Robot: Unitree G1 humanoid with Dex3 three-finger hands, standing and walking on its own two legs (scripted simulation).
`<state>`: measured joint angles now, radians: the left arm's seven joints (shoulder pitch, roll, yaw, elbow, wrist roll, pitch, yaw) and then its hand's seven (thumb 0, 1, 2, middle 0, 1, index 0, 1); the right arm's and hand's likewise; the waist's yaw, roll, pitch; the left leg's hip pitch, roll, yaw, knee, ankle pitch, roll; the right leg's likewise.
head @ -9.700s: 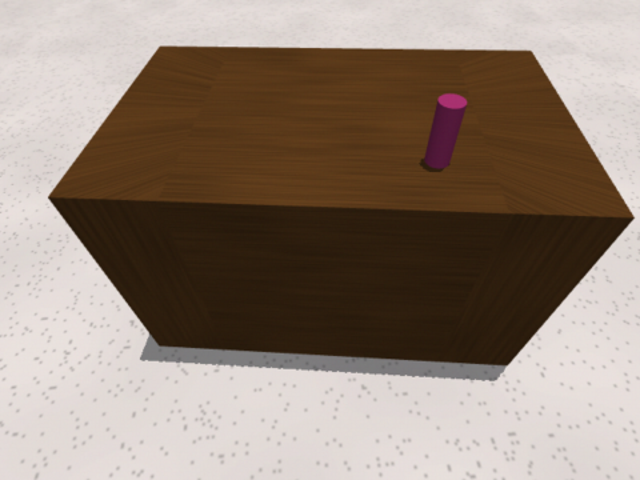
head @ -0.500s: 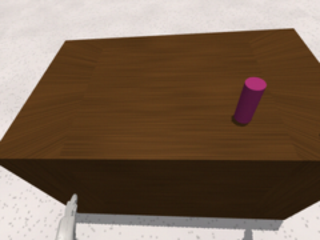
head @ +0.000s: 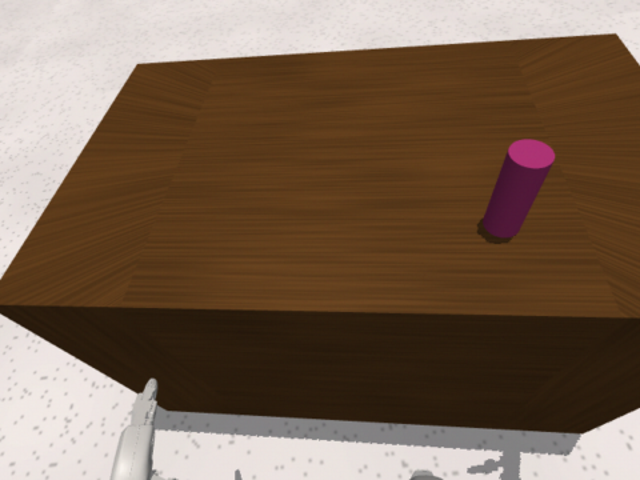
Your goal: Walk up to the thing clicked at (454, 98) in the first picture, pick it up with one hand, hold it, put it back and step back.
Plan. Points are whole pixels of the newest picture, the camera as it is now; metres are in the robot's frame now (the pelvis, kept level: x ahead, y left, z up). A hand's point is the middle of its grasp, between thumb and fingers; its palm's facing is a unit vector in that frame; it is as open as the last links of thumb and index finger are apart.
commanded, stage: go down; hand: right
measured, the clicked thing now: (514, 192) +0.49 -0.23 +0.03
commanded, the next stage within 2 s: approach in 1.28 s
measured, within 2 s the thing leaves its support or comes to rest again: neither
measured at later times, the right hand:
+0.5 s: hand out of the picture +0.39 -0.41 +0.14, palm faces +0.24 +0.97 +0.02, open 17.1 cm
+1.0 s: hand out of the picture +0.40 -0.41 +0.15, palm faces +0.26 +0.96 +0.01, open 17.1 cm
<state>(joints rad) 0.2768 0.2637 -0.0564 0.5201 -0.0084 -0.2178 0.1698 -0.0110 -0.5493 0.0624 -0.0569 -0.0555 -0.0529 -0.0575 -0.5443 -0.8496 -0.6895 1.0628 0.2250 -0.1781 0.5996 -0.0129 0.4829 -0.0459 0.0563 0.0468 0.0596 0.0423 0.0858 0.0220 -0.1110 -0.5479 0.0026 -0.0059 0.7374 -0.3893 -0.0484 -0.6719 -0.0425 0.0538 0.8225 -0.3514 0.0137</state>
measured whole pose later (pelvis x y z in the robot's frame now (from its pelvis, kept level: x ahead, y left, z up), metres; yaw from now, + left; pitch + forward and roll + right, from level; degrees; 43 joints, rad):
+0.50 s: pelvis +0.00 +0.00 -0.01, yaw +0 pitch +14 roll +4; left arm 0.29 0.27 -0.06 0.47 0.00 -0.21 0.16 -0.01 -0.55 0.06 -0.05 -0.05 -0.05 -0.05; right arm -0.66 -0.94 -0.70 1.16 0.18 -0.17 0.60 -0.01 0.46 -0.04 0.06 0.04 0.06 0.04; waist 0.11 0.02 -0.12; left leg -0.61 0.00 0.00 0.77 -0.40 -0.05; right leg -0.74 -0.05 0.06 0.87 -0.37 0.01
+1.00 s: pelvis +0.00 +0.00 -0.01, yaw +0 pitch +15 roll +4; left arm 0.30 0.27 -0.06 0.43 0.00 -0.19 0.15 -0.01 -0.55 0.06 -0.05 -0.05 -0.05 -0.05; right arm -0.72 -0.99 -0.71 1.20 0.15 -0.15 0.59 -0.01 0.45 -0.04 0.07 0.04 0.07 0.04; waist 0.12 0.02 -0.12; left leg -0.65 -0.01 0.00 0.78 -0.40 -0.05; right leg -0.78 -0.05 0.06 0.89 -0.37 0.01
